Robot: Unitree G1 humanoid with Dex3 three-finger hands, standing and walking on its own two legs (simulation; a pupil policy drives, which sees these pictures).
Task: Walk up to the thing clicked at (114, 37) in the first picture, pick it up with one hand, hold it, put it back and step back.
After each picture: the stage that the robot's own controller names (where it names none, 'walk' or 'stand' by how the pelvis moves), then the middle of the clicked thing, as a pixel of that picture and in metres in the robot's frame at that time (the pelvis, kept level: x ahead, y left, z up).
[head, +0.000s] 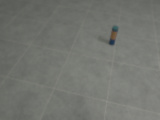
stand; (113, 35) +1.51 -0.43 -0.65
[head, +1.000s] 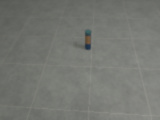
walk; (88, 40) +1.44 +0.00 -0.63
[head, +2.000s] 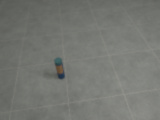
walk; (59, 69) +0.99 +0.25 -0.65
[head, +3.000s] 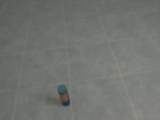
walk; (64, 96) +0.66 +0.21 -0.65
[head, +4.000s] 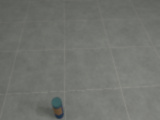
stand; (58, 108) +0.51 +0.18 -0.63
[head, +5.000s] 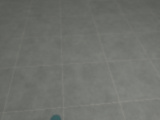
stand; out of the picture +0.46 +0.16 -0.65
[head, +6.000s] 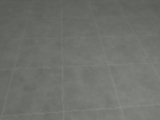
stand; out of the picture +0.42 +0.15 -0.65
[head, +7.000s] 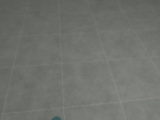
stand; out of the picture +0.43 +0.16 -0.66
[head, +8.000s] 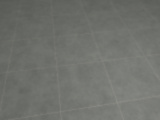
stand; out of the picture +0.40 +0.17 -0.66
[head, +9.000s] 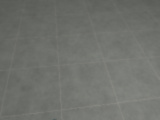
stand; out of the picture +0.42 +0.17 -0.66
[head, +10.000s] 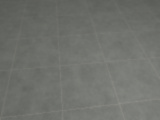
stand; out of the picture +0.41 +0.16 -0.66
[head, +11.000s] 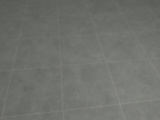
go down; out of the picture +0.41 +0.16 -0.66
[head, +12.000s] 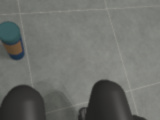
go down; (13, 44) +0.50 +0.21 -0.26
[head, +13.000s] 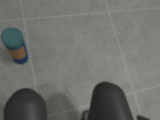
approach; (17, 49) +0.49 +0.21 -0.26
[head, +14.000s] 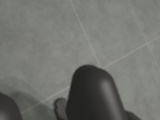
close in; out of the picture +0.48 +0.26 -0.17
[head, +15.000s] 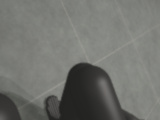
close; out of the picture +0.48 +0.27 -0.17
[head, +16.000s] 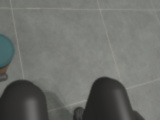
lift; out of the picture +0.37 +0.24 -0.08
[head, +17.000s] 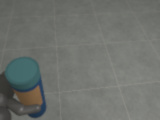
lift; (31, 93) +0.30 +0.15 +0.06
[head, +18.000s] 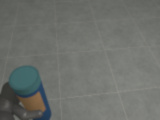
hold; (34, 99) +0.29 +0.15 +0.03
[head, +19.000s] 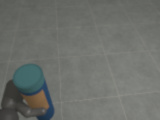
crouch; (38, 97) +0.30 +0.14 +0.04
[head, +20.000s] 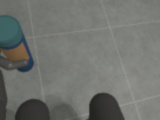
crouch; (16, 50) +0.45 +0.17 -0.04
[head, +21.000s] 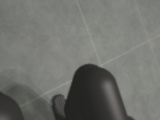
lower; out of the picture +0.45 +0.26 -0.18
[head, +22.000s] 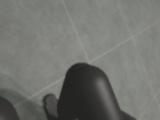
lower; out of the picture +0.46 +0.27 -0.18
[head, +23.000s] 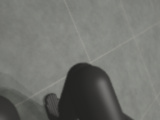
lower; out of the picture +0.46 +0.28 -0.17
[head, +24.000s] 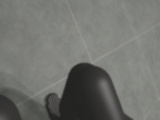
lower; out of the picture +0.46 +0.27 -0.17
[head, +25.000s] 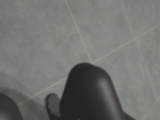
rest; out of the picture +0.45 +0.27 -0.18
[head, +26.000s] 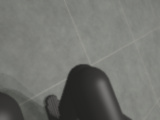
withdraw; out of the picture +0.46 +0.25 -0.18
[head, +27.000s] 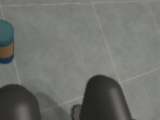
stand; (3, 46) +0.47 +0.22 -0.21
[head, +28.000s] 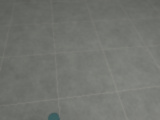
stand; out of the picture +0.41 +0.13 -0.57
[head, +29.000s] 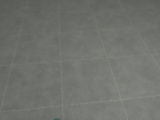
stand; out of the picture +0.41 +0.15 -0.60
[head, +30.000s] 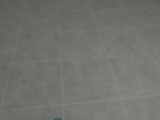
stand; out of the picture +0.41 +0.14 -0.60
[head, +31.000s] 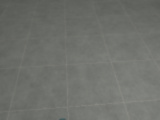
stand; out of the picture +0.44 +0.13 -0.65
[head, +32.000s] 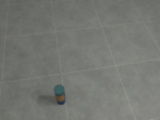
walk; (60, 95) +0.51 +0.14 -0.63
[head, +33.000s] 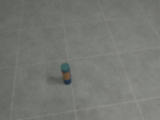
walk; (66, 74) +0.75 +0.15 -0.63
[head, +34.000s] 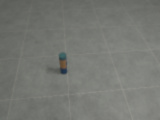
stand; (63, 64) +1.03 +0.17 -0.63
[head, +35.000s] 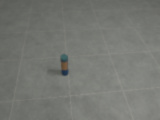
stand; (64, 65) +1.04 +0.13 -0.66
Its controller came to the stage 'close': yes
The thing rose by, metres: 0.68
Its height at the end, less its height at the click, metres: +0.00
